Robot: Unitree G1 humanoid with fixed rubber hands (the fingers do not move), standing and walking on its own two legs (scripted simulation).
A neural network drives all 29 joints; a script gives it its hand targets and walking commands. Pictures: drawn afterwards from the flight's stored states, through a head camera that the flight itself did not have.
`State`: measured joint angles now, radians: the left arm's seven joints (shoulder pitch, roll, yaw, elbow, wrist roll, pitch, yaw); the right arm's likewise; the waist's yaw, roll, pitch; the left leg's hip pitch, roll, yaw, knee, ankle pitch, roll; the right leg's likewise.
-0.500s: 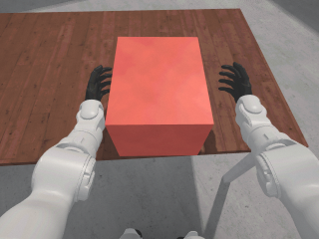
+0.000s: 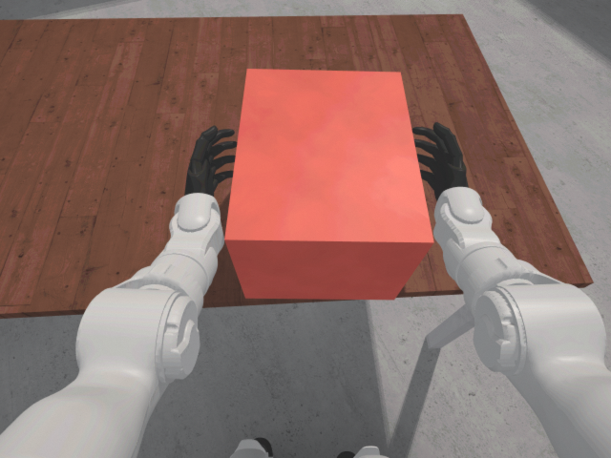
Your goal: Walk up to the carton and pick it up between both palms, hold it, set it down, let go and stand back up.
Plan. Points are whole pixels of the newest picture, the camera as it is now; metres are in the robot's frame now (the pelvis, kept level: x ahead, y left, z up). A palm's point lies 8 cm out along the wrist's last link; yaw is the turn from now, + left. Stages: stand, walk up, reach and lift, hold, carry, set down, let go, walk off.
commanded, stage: reach and lift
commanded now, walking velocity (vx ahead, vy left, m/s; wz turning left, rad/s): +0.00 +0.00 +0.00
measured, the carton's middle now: (322, 186) +0.51 -0.01 -0.01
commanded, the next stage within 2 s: none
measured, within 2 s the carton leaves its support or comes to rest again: leaves its support in 1.62 s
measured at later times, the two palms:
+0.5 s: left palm (204, 192) +0.46 +0.15 +0.04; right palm (449, 190) +0.45 -0.17 +0.05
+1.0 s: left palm (204, 193) +0.46 +0.15 +0.04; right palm (448, 192) +0.45 -0.17 +0.05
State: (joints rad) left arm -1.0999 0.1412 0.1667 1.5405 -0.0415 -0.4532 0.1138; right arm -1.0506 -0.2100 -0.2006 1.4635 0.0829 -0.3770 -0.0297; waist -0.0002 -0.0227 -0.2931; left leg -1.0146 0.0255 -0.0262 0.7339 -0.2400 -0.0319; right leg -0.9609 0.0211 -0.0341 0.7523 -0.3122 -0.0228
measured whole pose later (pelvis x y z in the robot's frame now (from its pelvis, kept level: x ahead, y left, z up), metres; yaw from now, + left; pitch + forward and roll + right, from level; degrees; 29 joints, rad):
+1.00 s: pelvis +0.03 +0.01 +0.03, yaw +0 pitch +26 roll -1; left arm -0.92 0.05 0.37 1.38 0.20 -0.53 0.13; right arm -0.86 -0.13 -0.55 1.35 -0.31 -0.55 -0.04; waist 0.00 -0.01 -0.22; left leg -0.78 0.03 -0.02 0.48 -0.16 -0.02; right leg -0.70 0.02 -0.03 0.44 -0.20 -0.01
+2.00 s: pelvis -0.01 +0.02 +0.03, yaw +0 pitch +22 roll -2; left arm -0.89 0.10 0.02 1.41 -0.12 -0.43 0.16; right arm -0.82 -0.13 -0.21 1.24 0.02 -0.34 -0.09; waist 0.00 -0.01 -0.30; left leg -0.74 0.03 -0.02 0.49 -0.12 -0.01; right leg -0.66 0.02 -0.03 0.45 -0.16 -0.01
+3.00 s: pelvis +0.00 +0.01 +0.05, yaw +1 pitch +0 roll -1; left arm -0.64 0.01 0.32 0.55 0.22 0.36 0.00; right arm -0.70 -0.10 -0.08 0.78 0.09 0.20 -0.15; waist 0.00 -0.01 -0.15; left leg -0.22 0.02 -0.02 0.33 -0.11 -0.01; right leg -0.14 0.02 -0.03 0.28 -0.15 -0.01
